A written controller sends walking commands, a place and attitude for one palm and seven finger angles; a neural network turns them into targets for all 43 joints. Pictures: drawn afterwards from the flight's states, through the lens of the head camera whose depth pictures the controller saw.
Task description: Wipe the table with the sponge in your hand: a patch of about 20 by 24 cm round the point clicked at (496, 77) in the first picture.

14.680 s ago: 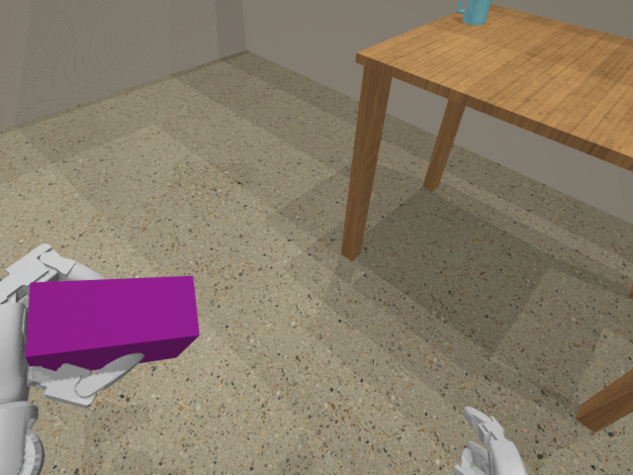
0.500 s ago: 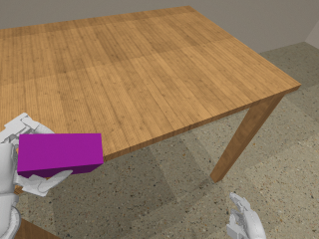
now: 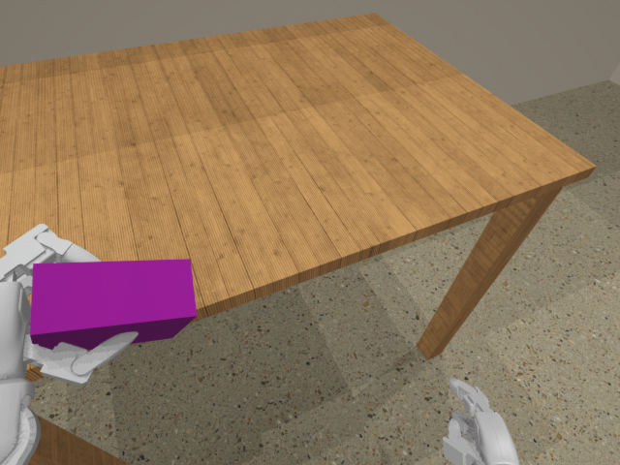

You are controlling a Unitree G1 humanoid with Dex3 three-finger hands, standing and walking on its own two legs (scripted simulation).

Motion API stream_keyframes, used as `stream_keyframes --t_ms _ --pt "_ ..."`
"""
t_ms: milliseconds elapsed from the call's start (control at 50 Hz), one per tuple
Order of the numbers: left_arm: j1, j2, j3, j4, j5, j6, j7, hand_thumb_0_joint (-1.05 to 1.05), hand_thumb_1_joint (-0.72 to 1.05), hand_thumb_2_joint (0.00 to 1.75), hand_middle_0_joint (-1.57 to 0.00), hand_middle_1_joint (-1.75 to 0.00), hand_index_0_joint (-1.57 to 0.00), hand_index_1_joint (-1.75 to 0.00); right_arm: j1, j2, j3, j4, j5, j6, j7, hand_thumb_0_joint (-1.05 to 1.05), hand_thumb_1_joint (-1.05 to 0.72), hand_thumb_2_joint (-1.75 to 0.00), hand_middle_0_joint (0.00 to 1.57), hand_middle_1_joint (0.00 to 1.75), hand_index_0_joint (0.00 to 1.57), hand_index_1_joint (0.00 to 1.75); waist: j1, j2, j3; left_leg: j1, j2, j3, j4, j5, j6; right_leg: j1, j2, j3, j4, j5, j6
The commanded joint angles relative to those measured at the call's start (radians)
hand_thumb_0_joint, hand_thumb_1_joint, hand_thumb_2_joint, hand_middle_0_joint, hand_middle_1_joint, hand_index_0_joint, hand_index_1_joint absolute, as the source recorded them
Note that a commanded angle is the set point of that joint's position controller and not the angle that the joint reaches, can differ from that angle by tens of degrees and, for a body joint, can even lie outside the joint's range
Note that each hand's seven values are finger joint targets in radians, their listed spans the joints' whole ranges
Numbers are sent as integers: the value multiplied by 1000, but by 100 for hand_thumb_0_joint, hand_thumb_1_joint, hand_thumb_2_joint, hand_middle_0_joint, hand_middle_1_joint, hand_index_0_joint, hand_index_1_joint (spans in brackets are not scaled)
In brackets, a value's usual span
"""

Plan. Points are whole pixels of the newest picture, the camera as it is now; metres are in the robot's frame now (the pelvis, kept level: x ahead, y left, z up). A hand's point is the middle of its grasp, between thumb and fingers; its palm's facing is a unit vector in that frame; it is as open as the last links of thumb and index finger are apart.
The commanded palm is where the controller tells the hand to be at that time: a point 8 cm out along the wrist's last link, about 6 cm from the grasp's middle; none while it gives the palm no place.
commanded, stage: look again from close up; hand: left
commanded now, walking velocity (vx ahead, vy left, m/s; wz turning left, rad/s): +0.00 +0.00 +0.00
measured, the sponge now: (138, 305) +0.24 +0.21 +0.13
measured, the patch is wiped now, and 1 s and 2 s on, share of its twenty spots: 0.00 0.00 0.00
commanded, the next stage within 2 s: come to a stop and stand still in 0.10 s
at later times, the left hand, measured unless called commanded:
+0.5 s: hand (81, 312) +0.21 +0.24 +0.15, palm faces +0.35 -0.86 -0.36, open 9.7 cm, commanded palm +0.16 +0.29 +0.17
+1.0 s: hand (53, 302) +0.22 +0.27 +0.16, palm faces +0.39 -0.86 -0.33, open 9.7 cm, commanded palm +0.16 +0.30 +0.17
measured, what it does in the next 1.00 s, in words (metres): stands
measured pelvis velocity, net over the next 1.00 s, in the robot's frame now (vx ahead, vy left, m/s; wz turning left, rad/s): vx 0.00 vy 0.02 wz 0.00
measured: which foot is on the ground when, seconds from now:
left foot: down 0.00-1.00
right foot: down 0.00-1.00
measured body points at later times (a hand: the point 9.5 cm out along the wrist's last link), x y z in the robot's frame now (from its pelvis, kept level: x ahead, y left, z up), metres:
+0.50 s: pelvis -0.01 +0.01 +0.00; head +0.01 +0.01 +0.45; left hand +0.19 +0.29 +0.17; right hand +0.16 -0.22 -0.08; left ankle +0.01 +0.08 -0.74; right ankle +0.03 -0.11 -0.74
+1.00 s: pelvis +0.00 +0.02 +0.00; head +0.01 +0.05 +0.45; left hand +0.19 +0.31 +0.18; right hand +0.18 -0.19 -0.06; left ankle +0.01 +0.08 -0.74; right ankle +0.03 -0.11 -0.74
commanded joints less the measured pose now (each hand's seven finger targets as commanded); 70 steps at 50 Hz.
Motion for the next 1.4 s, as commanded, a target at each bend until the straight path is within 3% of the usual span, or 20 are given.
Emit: stream_keyframes --t_ms 0,220,240,260,280,300,320,360,420,480,500,540,600,720,780,800,960,1020,1140,1380 --pt "-59 187 127 -208 -10 -62 18 0 10 130 -120 -160 -120 -160 -109 -120 -55 -167 -2 -56 -11 0 -90 -90 20 30 20 30 -1 24 -135 -9 57 -105 -94 65 -60 62 -34 92 -68 62 -5" --pt "-46 163 103 -205 -13 -64 22 0 10 130 -120 -160 -120 -160 -92 -121 -58 -156 1 -51 -16 0 -90 -90 20 30 20 30 -7 59 -140 -8 53 -104 -93 88 -60 71 -40 86 -78 65 -3" --pt "-1133 1003 686 -541 160 -184 14 0 10 130 -120 -160 -120 -160 65 -148 -68 -132 -35 -99 -4 0 -90 -90 20 30 20 30 -16 -125 28 -179 127 -85 47 116 -11 -52 -82 110 -123 142 100" --pt "-482 367 306 139 51 -136 -30 0 10 130 -120 -160 -120 -160 -52 -29 -25 -71 -3 -94 -3 0 -90 -90 20 30 20 30 -5 -77 -222 -21 64 -115 15 156 -6 7 -140 118 -39 100 -32" --pt "-197 249 215 42 5 -138 -28 0 10 130 -120 -160 -120 -160 -38 -85 -74 -139 7 -110 -4 0 -90 -90 20 30 20 30 35 -34 -134 -18 75 -111 14 131 -33 34 -117 211 -94 148 -13" --pt "-57 99 107 115 -21 -122 -26 0 10 130 -120 -160 -120 -160 -43 -105 -84 -136 30 -124 11 0 -90 -90 20 30 20 30 15 132 -198 35 74 -80 -3 127 -41 91 -126 185 -35 157 -40" --pt "-105 135 102 -31 -23 -137 -27 0 10 130 -120 -160 -120 -160 -17 -123 -90 -138 25 -120 21 0 -90 -90 20 30 20 30 4 190 -230 12 78 -95 -26 123 -40 114 -118 159 1 134 -32" --pt "-29 113 66 -152 -22 -147 -27 0 10 130 -120 -160 -120 -160 -45 -126 -84 -142 23 -120 42 0 -90 -90 20 30 20 30 9 173 -210 -30 107 -122 -52 104 -26 122 -92 138 16 89 -10" --pt "34 134 80 -196 -13 -130 -13 0 10 130 -120 -160 -120 -160 -75 -119 -74 -159 26 -129 41 0 -90 -90 20 30 20 30 8 -6 -153 -87 132 -145 -82 35 -18 115 -66 89 22 41 5" --pt "-34 202 166 -196 -11 -127 -2 0 10 130 -120 -160 -120 -160 -74 -122 -75 -166 20 -128 16 0 -90 -90 20 30 20 30 0 -123 -118 -97 109 -146 -77 -50 -21 70 -67 117 -25 -48 4" --pt "-84 270 225 -242 -8 -132 9 0 10 130 -120 -160 -120 -160 -87 -126 -74 -163 19 -128 5 0 -90 -90 20 30 20 30 -4 -81 -109 -73 105 -145 -77 -42 -23 45 -67 119 -25 -51 0" --pt "-123 202 183 -190 -11 -137 8 0 10 130 -120 -160 -120 -160 -80 -114 -68 -154 15 -128 -5 0 -90 -90 20 30 20 30 -9 1 -95 -80 106 -153 -97 -45 -23 47 -65 117 -15 -48 -6" --pt "-180 182 155 -197 0 -143 5 0 10 130 -120 -160 -120 -160 -82 -111 -63 -143 12 -141 -7 0 -90 -90 20 30 20 30 -9 134 -84 -77 115 -140 -116 -76 -20 60 -57 109 -2 -19 -8" --pt "-149 103 63 -186 12 -134 -4 0 10 130 -120 -160 -120 -160 -56 -114 -61 -134 10 -146 10 0 -90 -90 20 30 20 30 -9 73 -105 -67 114 -145 -115 11 -36 106 -43 83 4 47 -3" --pt "-131 127 84 -215 13 -130 -1 0 10 130 -120 -160 -120 -160 -61 -119 -67 -143 9 -138 14 0 -90 -90 20 30 20 30 -7 45 -116 -63 109 -142 -104 63 -44 121 -41 85 6 81 -3" --pt "-113 158 118 -226 13 -129 4 0 10 130 -120 -160 -120 -160 -74 -118 -65 -144 9 -139 12 0 -90 -90 20 30 20 30 -6 70 -121 -52 108 -142 -106 80 -54 117 -38 75 10 85 -2" --pt "-72 153 135 -237 -3 -126 1 0 10 130 -120 -160 -120 -160 -65 -113 -68 -154 9 -110 11 0 -90 -90 20 30 20 30 -7 86 -145 -13 108 -131 -78 243 -85 135 -35 58 22 159 -3" --pt "-55 139 123 -219 -5 -118 1 0 10 130 -120 -160 -120 -160 -62 -112 -66 -150 11 -105 10 0 -90 -90 20 30 20 30 -8 63 -141 -8 111 -134 -81 237 -89 130 -34 52 16 151 0" --pt "-101 138 105 -248 1 -113 5 0 10 130 -120 -160 -120 -160 -69 -118 -71 -150 13 -98 7 0 -90 -90 20 30 20 30 -7 94 -119 -32 115 -144 -117 149 -91 130 -27 53 25 93 2" --pt "-87 141 112 -232 2 -112 12 0 10 130 -120 -160 -120 -160 -74 -117 -72 -149 14 -95 4 0 -90 -90 20 30 20 30 -5 58 -101 -86 96 -145 -132 -14 -58 157 -36 77 -14 53 0"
